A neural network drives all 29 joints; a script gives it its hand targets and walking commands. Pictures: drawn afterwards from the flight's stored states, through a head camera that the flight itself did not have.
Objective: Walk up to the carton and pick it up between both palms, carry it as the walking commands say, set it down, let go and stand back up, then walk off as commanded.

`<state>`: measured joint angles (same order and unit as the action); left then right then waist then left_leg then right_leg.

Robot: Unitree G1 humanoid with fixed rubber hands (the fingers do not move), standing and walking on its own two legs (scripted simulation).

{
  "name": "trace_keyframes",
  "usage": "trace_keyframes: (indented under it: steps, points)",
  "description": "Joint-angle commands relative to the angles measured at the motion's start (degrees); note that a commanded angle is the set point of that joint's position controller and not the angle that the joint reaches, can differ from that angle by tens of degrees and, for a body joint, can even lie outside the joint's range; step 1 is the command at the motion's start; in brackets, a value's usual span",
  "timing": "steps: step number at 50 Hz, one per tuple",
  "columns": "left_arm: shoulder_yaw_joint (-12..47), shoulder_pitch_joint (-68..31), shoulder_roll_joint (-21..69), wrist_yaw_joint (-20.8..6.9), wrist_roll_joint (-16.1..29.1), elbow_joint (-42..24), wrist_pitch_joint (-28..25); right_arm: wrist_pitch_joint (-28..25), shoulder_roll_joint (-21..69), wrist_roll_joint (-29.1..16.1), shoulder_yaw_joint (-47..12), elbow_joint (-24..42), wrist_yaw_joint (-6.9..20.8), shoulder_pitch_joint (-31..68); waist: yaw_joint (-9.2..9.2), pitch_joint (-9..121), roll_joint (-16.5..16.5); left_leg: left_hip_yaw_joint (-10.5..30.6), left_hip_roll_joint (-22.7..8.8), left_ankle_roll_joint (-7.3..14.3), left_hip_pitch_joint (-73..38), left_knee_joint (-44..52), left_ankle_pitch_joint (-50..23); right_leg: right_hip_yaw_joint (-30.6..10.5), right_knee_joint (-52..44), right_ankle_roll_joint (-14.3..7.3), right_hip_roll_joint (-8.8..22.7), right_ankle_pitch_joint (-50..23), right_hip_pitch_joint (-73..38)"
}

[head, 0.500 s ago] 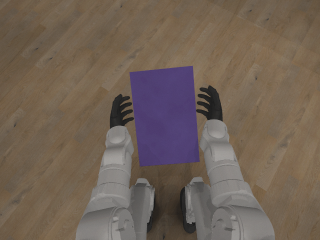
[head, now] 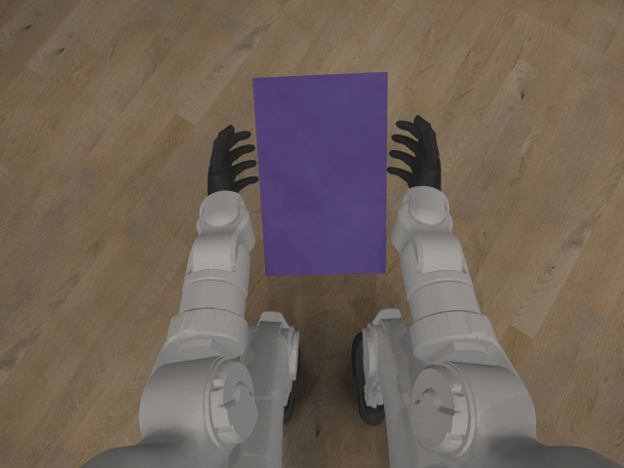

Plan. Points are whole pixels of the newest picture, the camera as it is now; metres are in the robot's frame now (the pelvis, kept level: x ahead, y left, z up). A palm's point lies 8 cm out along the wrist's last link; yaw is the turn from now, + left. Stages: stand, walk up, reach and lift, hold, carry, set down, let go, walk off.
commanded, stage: set down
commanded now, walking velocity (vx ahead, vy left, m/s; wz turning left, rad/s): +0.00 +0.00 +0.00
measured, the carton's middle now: (322, 175) +0.49 +0.00 -0.18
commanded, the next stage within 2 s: none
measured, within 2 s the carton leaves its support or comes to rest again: neither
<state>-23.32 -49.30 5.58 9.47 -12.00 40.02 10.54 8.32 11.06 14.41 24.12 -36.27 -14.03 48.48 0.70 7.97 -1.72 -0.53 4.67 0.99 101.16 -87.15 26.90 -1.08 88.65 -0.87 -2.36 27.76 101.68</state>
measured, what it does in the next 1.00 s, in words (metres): lowers itself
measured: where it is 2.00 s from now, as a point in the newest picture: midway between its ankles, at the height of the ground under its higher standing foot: (326, 393)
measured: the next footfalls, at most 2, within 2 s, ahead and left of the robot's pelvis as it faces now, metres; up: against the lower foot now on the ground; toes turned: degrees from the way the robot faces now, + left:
none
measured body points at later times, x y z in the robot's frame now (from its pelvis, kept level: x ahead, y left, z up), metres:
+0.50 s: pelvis -0.02 +0.00 -0.07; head +0.29 +0.00 +0.27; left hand +0.48 +0.12 -0.19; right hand +0.47 -0.13 -0.18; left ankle +0.09 +0.10 -0.53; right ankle +0.08 -0.11 -0.53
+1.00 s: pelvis -0.03 +0.01 -0.13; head +0.32 +0.02 +0.16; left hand +0.51 +0.13 -0.28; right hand +0.50 -0.12 -0.26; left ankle +0.09 +0.10 -0.53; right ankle +0.08 -0.11 -0.53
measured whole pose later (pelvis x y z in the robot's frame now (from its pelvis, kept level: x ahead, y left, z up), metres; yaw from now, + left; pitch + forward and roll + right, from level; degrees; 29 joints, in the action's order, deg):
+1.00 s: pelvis -0.03 +0.01 -0.13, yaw +0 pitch +43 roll +0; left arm -23.3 -72.4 -3.4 7.7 -11.2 45.4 14.5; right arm 12.1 3.2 10.7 26.2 -40.2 -12.0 70.1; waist 1.5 -7.9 -1.4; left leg -1.1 5.3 0.9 125.0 -110.9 28.6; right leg -0.2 111.5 0.4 -3.1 29.9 124.3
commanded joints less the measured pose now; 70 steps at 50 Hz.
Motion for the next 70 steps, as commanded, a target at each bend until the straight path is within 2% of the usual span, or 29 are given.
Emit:
trace_keyframes:
  steps: [1, 11, 12, 17, 18, 20, 21, 23, 24, 25, 27, 29, 30, 31, 32, 36, 39, 42, 43, 44, 49, 50, 54, 58, 63, 66, 67, 68, 70]
  points:
    - [26.2, -34.2, 42.6, -15.5, 0.9, 5.6, -0.9, 0.9, 44.9, -2.7, -24.5, -7.2, 14.1, 35.8, -1.47, 45.7, 1.8, 0.1, 5.0, -1.7, -18.7, 2.4, -7.4, 0.2, -4.2, 3.0, -7.7, -10.2, -25.4]
    - [31.1, -41.1, 42.1, -15.4, 4.3, 1.3, -1.6, 1.9, 46.4, -4.8, -25.7, -7.8, 14.2, 34.8, 0.51, 52.5, 1.7, 0.0, 5.4, -2.2, -18.6, -2.9, -10.6, 1.6, 0.9, 2.8, -8.7, -12.7, -21.5]
    - [32.1, -44.4, 40.8, -15.5, 6.5, -1.0, -1.9, 1.7, 45.2, -6.1, -28.4, -3.0, 14.2, 39.5, 3.57, 55.8, 0.2, 1.3, 5.0, -2.1, -19.9, -3.1, -11.2, 2.4, 2.4, 3.6, -8.8, -14.4, -20.8]
    - [29.5, -43.0, 40.5, -15.3, 3.7, 4.7, -0.4, 1.5, 45.1, -6.9, -25.3, -6.1, 14.8, 40.6, -0.5, 50.5, 4.7, 1.2, 4.8, -1.7, -17.4, -4.2, -11.0, 2.2, 4.9, 2.9, -8.4, -13.1, -14.2]
    - [30.5, -47.1, 43.2, -15.3, 5.4, 2.2, -0.1, 2.0, 41.8, -5.1, -24.0, -5.8, 14.7, 40.8, 4.52, 53.5, 5.1, -0.2, 4.6, -2.9, -17.7, -6.0, -9.5, 2.1, 3.6, 2.5, -8.7, -11.7, -14.4]
    - [30.0, -46.2, 40.2, -15.0, 4.5, 2.9, -0.3, 2.7, 43.0, -8.0, -27.3, -3.9, 14.7, 43.2, -1.11, 54.0, 5.7, -1.3, 4.8, -2.6, -14.3, -6.6, -7.7, 0.8, 5.7, 2.4, -8.8, -11.1, -16.4]
    - [29.6, -45.3, 44.7, -15.4, 4.1, 5.0, 0.1, 2.6, 42.7, -5.5, -25.7, -5.1, 15.1, 42.5, 2.97, 51.2, 5.9, -0.2, 4.8, -1.6, -14.4, -6.9, -9.4, 1.3, 4.8, 1.8, -8.8, -12.5, -15.3]
    - [25.3, -45.4, 39.0, -15.8, 2.3, 5.9, 0.1, 3.5, 45.6, -6.1, -25.3, -5.4, 15.3, 42.1, 1.0, 48.6, 2.4, -1.8, 5.0, -0.9, -8.5, -7.7, -4.8, 0.2, 5.4, 2.4, -9.0, -9.9, -15.7]
    - [24.4, -45.0, 40.6, -16.4, 1.3, 8.3, 0.4, 3.3, 46.5, -7.3, -25.2, -6.2, 15.6, 47.2, -4.31, 49.5, 4.5, -1.9, 5.3, -0.5, -8.2, -7.4, -5.1, 0.3, 6.6, 2.2, -8.5, -9.5, -16.0]
    - [25.7, -49.4, 39.7, -16.4, 4.1, 3.8, -0.2, 3.4, 45.7, -7.6, -27.3, -4.9, 15.0, 48.4, -0.74, 52.4, -3.2, -0.4, 4.7, -0.3, -9.2, -9.5, -9.7, 0.9, 6.0, 3.1, -8.2, -13.0, -19.0]
    - [28.2, -50.7, 38.7, -16.1, 6.4, 3.0, -0.3, 3.0, 44.4, -9.4, -29.4, -3.4, 14.9, 49.6, -2.7, 58.3, -0.1, -1.3, 4.9, -1.7, -10.8, -10.6, -10.5, 1.2, 9.1, 2.8, -8.2, -14.6, -20.2]
    - [31.2, -54.4, 41.2, -16.4, 8.8, 1.4, -0.2, 2.5, 42.5, -9.4, -30.9, -0.5, 13.6, 52.8, 3.43, 58.7, -1.4, -0.7, 4.7, -1.5, -9.9, -12.6, -9.9, 1.5, 8.7, 3.3, -8.3, -14.7, -21.5]
    - [28.6, -52.3, 40.6, -16.2, 6.3, 5.4, 0.9, 2.8, 41.5, -8.9, -27.6, -3.2, 14.1, 50.5, -0.35, 54.3, 5.6, -2.2, 5.1, -2.0, -10.9, -12.1, -8.6, 1.5, 9.2, 2.3, -8.2, -11.6, -15.2]
    - [30.9, -51.8, 41.4, -15.9, 6.4, 3.9, 0.4, 3.3, 42.9, -7.4, -25.7, -6.2, 14.2, 47.2, 4.62, 55.4, 2.3, 0.3, 5.0, -1.4, -13.3, -11.6, -8.6, 4.4, 11.0, 3.5, -8.8, -11.8, -14.0]
    - [25.9, -48.0, 41.1, -16.6, 4.3, 7.6, 1.3, 4.1, 41.4, -5.4, -22.4, -11.5, 14.8, 48.9, 0.61, 47.3, 3.0, -0.7, 5.6, -1.4, -8.3, -11.3, -6.3, 2.6, 10.1, 2.7, -7.7, -8.6, -13.2]
    - [28.2, -55.2, 36.5, -16.8, 6.6, 0.1, -0.5, 4.0, 44.5, -7.2, -25.9, -8.2, 15.4, 49.2, 0.51, 57.0, -1.3, -0.8, 4.8, -1.6, -9.3, -15.4, -11.9, 2.3, 13.1, 3.1, -8.5, -15.1, -17.1]
    - [29.0, -59.2, 37.6, -16.5, 7.0, 4.7, 0.8, 4.0, 39.5, -8.6, -23.8, -10.0, 15.4, 51.6, 2.87, 48.5, 4.4, -1.1, 4.1, -1.8, -8.4, -14.8, -7.7, 2.6, 13.0, 2.2, -7.9, -10.3, -9.6]
    - [30.0, -61.0, 33.7, -16.7, 7.8, 2.2, 0.3, 4.0, 41.8, -11.2, -26.0, -9.6, 16.0, 53.0, -0.85, 51.1, 5.5, -3.3, 3.7, -2.6, -8.7, -17.5, -9.0, 1.4, 15.1, 1.6, -8.0, -12.4, -11.8]
    - [29.6, -60.9, 39.8, -16.6, 8.8, 3.0, 0.5, 3.8, 40.4, -8.4, -26.1, -7.2, 15.7, 54.3, 4.31, 53.9, -0.7, -0.5, 4.4, -1.2, -7.0, -17.7, -8.3, 3.1, 14.6, 1.9, -7.8, -11.2, -15.1]
    - [29.2, -58.9, 35.5, -16.9, 7.4, 3.3, 1.0, 3.8, 40.8, -12.2, -27.2, -5.2, 15.8, 58.0, -1.0, 52.7, 3.4, -1.9, 4.0, -1.4, -10.5, -17.9, -10.2, 2.5, 15.8, 2.6, -7.6, -12.9, -12.8]
    - [28.6, -61.9, 36.8, -17.5, 7.9, 6.3, 1.0, 4.1, 37.9, -8.3, -24.2, -10.4, 16.6, 54.4, 4.91, 46.5, 1.6, -0.6, 4.2, -1.4, -5.1, -18.9, -5.7, 4.1, 17.6, 2.1, -7.8, -9.9, -10.5]
    - [28.2, -57.3, 38.3, -17.6, 6.6, 11.5, 1.9, 3.5, 34.7, -8.8, -22.8, -6.9, 17.1, 59.3, 1.3, 47.4, 7.0, -0.3, 4.6, -1.6, -10.5, -18.0, -9.6, 4.5, 18.4, 2.0, -6.9, -11.2, -6.7]
    - [29.4, -63.5, 32.6, -17.5, 8.8, 1.7, -0.3, 3.8, 38.0, -12.4, -28.2, -4.8, 17.1, 60.4, -0.04, 53.5, -0.2, -1.7, 3.8, -1.2, -7.0, -23.2, -11.2, 3.8, 20.1, 3.3, -7.2, -14.0, -13.2]
    - [36.3, -70.8, 34.3, -16.6, 13.5, 1.0, 0.5, 2.7, 33.7, -15.7, -30.2, -2.7, 16.2, 67.2, 3.05, 59.9, 8.0, -1.8, 2.9, -2.1, -13.6, -24.6, -10.3, 3.3, 22.1, 1.7, -6.3, -13.8, -13.6]
    - [30.2, -64.5, 31.2, -18.5, 9.0, 9.5, 1.9, 4.1, 35.5, -14.5, -26.3, -9.7, 17.8, 64.6, 0.56, 50.4, 5.4, -2.9, 2.9, -1.2, -6.3, -25.1, -5.3, 3.5, 22.8, 1.8, -6.3, -10.0, -13.3]
    - [32.4, -69.2, 34.6, -19.3, 12.8, 2.7, 0.5, 4.1, 35.1, -12.6, -24.0, -12.6, 18.7, 59.2, 5.04, 51.2, 4.5, -0.9, 3.4, -0.9, -9.2, -26.7, -11.4, 5.7, 26.0, 1.8, -7.5, -15.3, -11.4]
    - [30.0, -67.6, 32.9, -19.8, 9.8, 8.8, 1.2, 4.1, 36.7, -14.2, -24.0, -12.6, 19.0, 63.0, -0.03, 43.9, 7.6, -0.9, 3.5, 0.2, -7.4, -26.5, -11.1, 3.3, 24.9, 2.2, -6.5, -13.7, -7.0]
    - [30.6, -66.9, 30.7, -20.4, 11.0, 7.8, 1.2, 4.4, 35.3, -12.5, -21.9, -16.8, 19.6, 59.2, 4.19, 41.0, 4.7, -0.5, 3.1, -0.5, -6.6, -27.1, -9.4, 3.7, 25.1, 1.7, -6.0, -13.2, -5.7]
    - [29.7, -68.8, 28.5, -20.4, 11.2, 9.7, 1.1, 4.3, 32.9, -12.2, -21.5, -16.3, 19.6, 58.3, 3.74, 36.6, 4.5, 0.0, 2.6, -0.6, -4.9, -26.6, -8.6, 4.6, 26.0, 2.0, -6.5, -11.4, -2.2]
